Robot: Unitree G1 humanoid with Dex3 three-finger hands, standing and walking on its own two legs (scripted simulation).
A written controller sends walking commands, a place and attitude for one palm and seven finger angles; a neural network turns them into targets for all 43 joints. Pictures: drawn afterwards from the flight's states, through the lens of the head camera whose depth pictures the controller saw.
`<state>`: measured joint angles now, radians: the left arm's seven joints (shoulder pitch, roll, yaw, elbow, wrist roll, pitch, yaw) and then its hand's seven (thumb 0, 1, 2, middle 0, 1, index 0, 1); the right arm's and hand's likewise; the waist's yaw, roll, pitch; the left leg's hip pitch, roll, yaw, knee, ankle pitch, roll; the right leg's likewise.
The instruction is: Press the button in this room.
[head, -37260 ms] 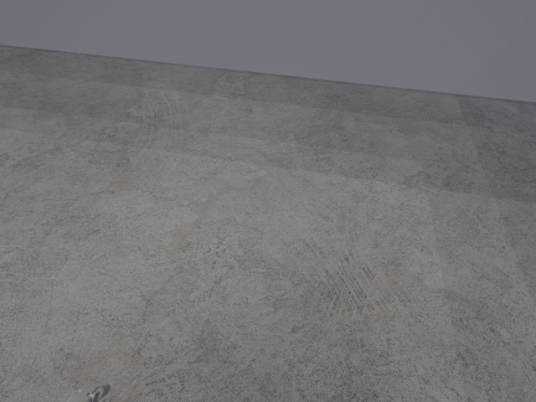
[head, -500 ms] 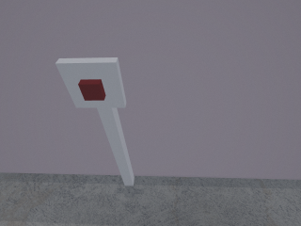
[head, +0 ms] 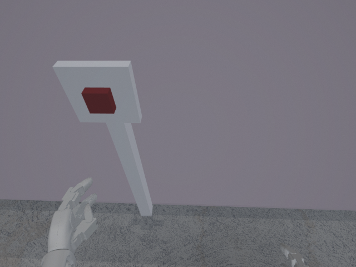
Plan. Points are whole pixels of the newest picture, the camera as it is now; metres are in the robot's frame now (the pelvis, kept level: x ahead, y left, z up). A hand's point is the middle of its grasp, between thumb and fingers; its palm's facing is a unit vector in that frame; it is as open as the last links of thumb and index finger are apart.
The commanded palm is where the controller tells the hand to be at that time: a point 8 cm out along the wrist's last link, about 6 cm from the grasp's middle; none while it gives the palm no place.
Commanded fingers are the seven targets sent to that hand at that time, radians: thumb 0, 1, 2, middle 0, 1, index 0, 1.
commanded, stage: raise the hand and make a fist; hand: left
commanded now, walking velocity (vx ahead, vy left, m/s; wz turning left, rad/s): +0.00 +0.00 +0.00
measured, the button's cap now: (100, 100) +0.51 +0.22 +0.12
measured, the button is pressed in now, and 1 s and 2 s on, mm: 0 0 0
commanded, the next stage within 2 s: aim a knuckle at the button in 1.78 s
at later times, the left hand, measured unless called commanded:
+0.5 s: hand (101, 240) +0.18 +0.17 +0.01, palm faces -0.15 -0.99 -0.04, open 3.5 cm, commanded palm +0.14 +0.24 +0.02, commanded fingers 0.00 0.90 0.90 -1.22 -1.41 -1.22 -1.41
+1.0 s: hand (70, 216) +0.21 +0.21 +0.08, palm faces +0.05 -1.00 -0.08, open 3.1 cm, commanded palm +0.18 +0.26 +0.08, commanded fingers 0.00 0.90 0.90 -1.30 -1.50 -1.30 -1.50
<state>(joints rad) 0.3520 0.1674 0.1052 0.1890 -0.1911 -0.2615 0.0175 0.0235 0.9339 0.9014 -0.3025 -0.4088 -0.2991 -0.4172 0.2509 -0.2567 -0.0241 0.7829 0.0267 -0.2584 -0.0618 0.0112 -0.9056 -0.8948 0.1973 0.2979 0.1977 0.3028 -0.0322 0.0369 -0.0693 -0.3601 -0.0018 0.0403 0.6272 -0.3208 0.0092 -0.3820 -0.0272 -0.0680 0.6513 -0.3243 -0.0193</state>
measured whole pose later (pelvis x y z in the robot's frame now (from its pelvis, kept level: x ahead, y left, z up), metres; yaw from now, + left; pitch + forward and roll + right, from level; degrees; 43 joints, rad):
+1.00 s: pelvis +0.00 +0.01 -0.02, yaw +1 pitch +6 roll -2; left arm 0.44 0.27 0.20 -0.21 -0.29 -0.23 -0.21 0.02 0.90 0.90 -1.30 -1.49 -1.29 -1.50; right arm 0.26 -0.24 0.02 0.53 0.06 -0.26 -0.06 0.01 -0.90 -0.90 0.20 0.30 0.20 0.30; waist 0.00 0.03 -0.11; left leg -0.53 0.02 0.01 0.86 -0.44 0.02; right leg -0.51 -0.02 -0.09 0.81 -0.40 -0.01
